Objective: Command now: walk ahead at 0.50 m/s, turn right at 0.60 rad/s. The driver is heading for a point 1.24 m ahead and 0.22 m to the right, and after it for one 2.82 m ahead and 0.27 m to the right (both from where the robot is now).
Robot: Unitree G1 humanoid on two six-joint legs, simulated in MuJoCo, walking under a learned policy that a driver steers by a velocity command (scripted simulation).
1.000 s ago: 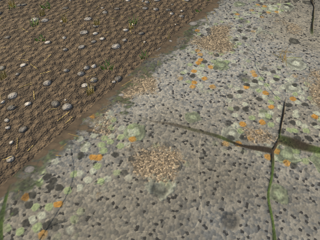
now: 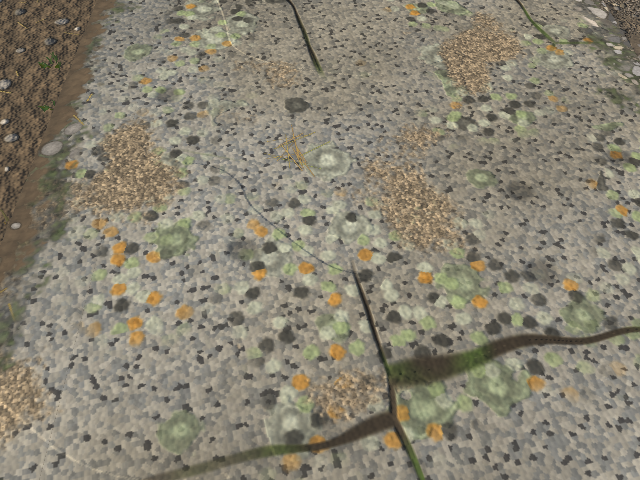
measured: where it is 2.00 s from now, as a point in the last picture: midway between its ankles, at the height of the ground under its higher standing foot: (435, 276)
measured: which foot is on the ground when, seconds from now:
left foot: down 0.00-0.22, up 0.24-0.70, down 0.72-1.00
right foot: up 0.00-0.22, down 0.24-0.74, up 0.76-1.00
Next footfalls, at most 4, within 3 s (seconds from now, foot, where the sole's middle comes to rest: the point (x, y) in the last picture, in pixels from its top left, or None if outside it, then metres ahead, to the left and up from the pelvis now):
0.24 right None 0.29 -0.16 -0.78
0.72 left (331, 410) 0.62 -0.04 -0.78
1.26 right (466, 335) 0.79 -0.38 -0.78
1.72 left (384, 258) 1.03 -0.21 -0.78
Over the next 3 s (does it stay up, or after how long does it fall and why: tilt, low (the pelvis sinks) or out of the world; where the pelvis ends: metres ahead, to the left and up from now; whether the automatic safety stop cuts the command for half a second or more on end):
stays up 1.01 -0.27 0.00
